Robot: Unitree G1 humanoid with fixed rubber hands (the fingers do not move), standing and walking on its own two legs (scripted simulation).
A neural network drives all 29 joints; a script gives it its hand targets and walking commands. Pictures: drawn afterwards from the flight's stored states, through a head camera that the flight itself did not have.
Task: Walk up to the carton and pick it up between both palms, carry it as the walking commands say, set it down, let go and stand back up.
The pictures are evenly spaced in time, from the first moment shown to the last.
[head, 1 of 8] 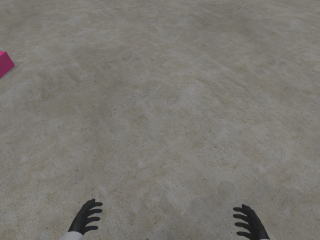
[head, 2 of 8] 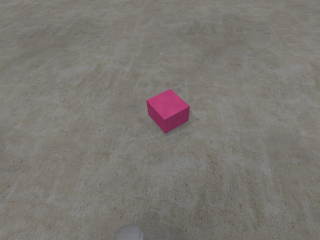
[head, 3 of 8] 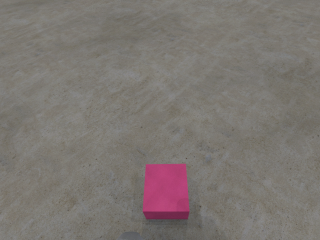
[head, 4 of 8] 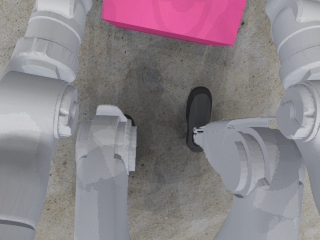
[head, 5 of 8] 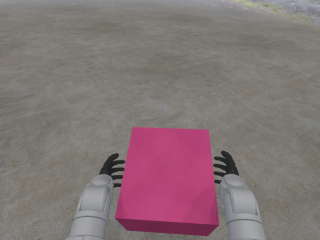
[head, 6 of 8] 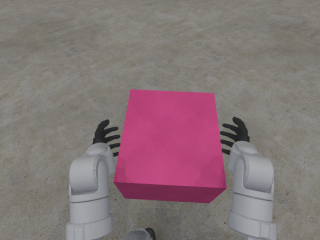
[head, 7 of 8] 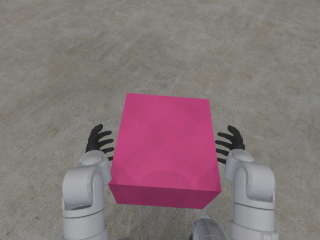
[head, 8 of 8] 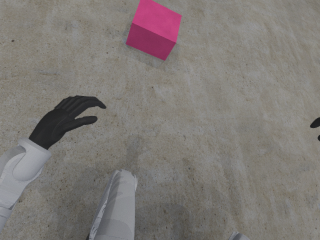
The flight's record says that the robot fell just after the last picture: yes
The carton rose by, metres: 0.69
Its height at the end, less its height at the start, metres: +0.00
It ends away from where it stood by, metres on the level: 3.29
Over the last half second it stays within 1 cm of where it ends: yes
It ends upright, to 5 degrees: no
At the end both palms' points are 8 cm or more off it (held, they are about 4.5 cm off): yes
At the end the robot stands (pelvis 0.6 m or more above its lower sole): no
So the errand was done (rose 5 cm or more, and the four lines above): no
